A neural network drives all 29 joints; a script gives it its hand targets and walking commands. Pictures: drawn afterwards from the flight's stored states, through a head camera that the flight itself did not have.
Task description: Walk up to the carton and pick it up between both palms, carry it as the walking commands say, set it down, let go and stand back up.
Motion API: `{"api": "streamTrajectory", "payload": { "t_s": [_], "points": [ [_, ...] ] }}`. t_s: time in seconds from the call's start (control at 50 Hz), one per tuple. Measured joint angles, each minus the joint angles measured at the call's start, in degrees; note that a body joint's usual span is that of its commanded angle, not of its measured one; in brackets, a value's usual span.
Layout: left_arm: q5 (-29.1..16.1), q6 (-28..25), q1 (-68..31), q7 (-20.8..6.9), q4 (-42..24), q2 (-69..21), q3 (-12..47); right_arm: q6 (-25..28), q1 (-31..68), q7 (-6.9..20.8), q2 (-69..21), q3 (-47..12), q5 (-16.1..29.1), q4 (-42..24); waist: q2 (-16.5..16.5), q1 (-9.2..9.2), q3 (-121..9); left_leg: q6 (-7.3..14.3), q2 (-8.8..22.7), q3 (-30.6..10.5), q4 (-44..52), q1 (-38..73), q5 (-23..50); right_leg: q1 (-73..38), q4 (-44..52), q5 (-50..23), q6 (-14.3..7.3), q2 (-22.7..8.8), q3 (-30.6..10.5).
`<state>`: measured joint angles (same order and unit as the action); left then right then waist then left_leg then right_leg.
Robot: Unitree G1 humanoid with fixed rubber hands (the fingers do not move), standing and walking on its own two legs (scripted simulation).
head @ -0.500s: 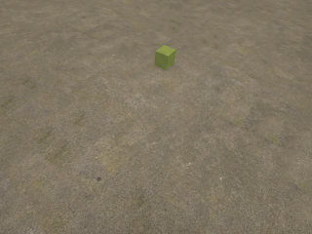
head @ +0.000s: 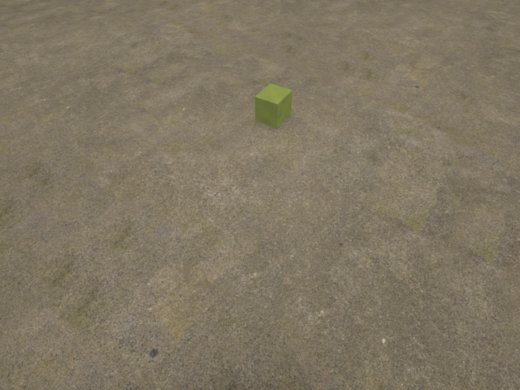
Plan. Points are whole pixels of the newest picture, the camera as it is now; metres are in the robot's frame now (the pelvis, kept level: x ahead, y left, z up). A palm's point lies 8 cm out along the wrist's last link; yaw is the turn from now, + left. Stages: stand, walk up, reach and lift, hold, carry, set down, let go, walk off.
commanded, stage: walk up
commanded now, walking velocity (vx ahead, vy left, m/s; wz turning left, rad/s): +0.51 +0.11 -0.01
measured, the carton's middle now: (273, 105) +1.83 -0.05 -0.67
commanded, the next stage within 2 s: none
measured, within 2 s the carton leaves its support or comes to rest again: neither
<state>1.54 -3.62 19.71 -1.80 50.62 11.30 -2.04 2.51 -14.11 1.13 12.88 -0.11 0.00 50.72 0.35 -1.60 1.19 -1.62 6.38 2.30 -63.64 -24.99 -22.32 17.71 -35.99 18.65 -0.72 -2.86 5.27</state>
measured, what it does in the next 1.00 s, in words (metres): walks ahead: left foot, then right foot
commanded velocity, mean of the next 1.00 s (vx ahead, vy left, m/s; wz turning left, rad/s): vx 0.50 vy -0.01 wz -0.01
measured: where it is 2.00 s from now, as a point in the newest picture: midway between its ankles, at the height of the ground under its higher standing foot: (272, 253)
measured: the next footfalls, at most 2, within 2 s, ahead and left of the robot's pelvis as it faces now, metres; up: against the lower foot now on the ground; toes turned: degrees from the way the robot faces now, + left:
left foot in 0.18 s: +0.18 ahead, +0.16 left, +0.00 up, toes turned +8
right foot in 0.66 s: +0.39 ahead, -0.14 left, +0.00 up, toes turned -6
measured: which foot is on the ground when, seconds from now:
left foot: up 0.00-0.16, down 0.18-0.66, up 0.68-1.00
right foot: down 0.00-0.20, up 0.22-0.64, down 0.66-1.00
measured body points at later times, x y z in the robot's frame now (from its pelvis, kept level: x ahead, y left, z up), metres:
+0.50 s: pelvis +0.20 +0.03 +0.01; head +0.22 +0.06 +0.46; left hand +0.31 +0.26 -0.14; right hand +0.18 -0.22 -0.11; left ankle +0.14 +0.16 -0.73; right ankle +0.19 -0.12 -0.65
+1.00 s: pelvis +0.41 -0.02 +0.00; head +0.43 -0.02 +0.45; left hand +0.42 +0.22 -0.14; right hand +0.51 -0.26 -0.13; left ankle +0.44 +0.13 -0.69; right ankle +0.35 -0.14 -0.73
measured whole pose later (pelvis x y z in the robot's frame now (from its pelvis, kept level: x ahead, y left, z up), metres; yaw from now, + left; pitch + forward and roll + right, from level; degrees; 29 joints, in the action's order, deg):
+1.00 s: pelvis +0.41 -0.02 +0.00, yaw +0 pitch +1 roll +0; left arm 1.7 -3.2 23.2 -1.6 50.7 11.2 -2.0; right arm 1.4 -9.9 2.3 12.6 -0.1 0.0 50.7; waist 0.5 -1.6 0.9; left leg -2.0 6.5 3.7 -49.9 -27.2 -18.5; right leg 11.3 -33.2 22.6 0.1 -3.1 5.3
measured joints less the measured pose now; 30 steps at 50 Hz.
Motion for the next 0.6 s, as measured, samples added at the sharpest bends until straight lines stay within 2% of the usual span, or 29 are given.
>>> {"api": "streamTrajectory", "payload": {
  "t_s": [0.08, 0.16, 0.2, 0.24, 0.28, 0.34, 0.52, 0.6],
  "points": [
    [0.0, 0.02, 2.6, 0.24, 0.0, -0.01, 0.0, -0.46, 3.1, 0.7, 0.02, -0.01, 0.0, -0.01, 0.05, -0.04, 0.15, -0.39, 0.02, 0.62, 7.3, -1.63, 2.13, -4.69, 2.41, 1.68, 0.51, -0.05, 0.03],
    [0.0, 0.87, 3.06, 0.3, -0.02, -0.03, 0.0, -0.54, 4.46, 1.22, -0.01, -0.01, 0.0, -0.01, 0.08, -0.07, -0.95, -0.73, 0.01, 2.35, 21.5, -1.54, 3.22, -6.08, 3.02, 4.03, 1.87, -0.17, 0.23],
    [0.0, 1.21, 3.01, 0.42, 0.01, 0.08, -0.01, -0.42, 4.32, 1.22, -0.26, -0.01, 0.0, 0.02, -0.44, -0.05, -1.62, 0.13, -0.13, 3.14, 26.34, -0.87, 9.04, -6.16, 2.22, 5.66, 2.4, -0.17, 0.19],
    [-0.01, 1.57, 2.59, 0.52, 0.04, 0.1, 0.0, 0.26, 3.59, 0.96, -0.92, 0.01, 0.0, 0.04, -1.62, -0.15, -1.68, 1.5, -0.22, 4.22, 24.56, 0.09, 6.99, -3.98, -6.58, 7.26, 2.41, -0.4, -0.89],
    [-0.01, 1.69, 1.02, 0.52, -0.01, 0.11, -0.01, 0.46, 0.78, 0.75, -1.04, 0.0, 0.0, 0.08, -1.67, -0.14, -2.13, 2.09, -0.2, 4.04, 25.66, 2.44, 4.54, -1.16, -17.1, 7.46, 2.41, 0.87, -1.66],
    [-0.01, 1.64, -1.99, 0.52, -0.05, 0.13, -0.01, 0.46, -3.81, 0.41, -1.08, -0.01, 0.0, 0.05, -1.75, -0.09, -2.75, 1.87, -0.21, 3.86, 29.9, 6.54, 4.37, 2.71, -23.37, 5.18, 2.41, 1.26, -1.77],
    [-0.01, 3.83, -10.22, -0.92, -0.04, 0.14, 0.01, 0.45, -12.77, -0.54, -1.14, -0.01, 0.0, 0.04, -2.0, -0.06, -1.74, -0.06, -0.23, 4.46, 37.73, 16.58, 2.54, 13.54, -23.06, -2.47, 2.41, -2.06, -1.93],
    [-0.01, 3.54, -11.75, -1.57, -0.08, 0.16, 0.01, 0.45, -14.41, -0.58, -1.18, -0.01, 0.0, 0.0, -2.06, -0.01, -2.24, -2.06, -0.23, 4.51, 39.7, 19.79, 0.69, 13.72, -10.94, -2.74, 2.41, -2.69, -1.98]
  ]
}}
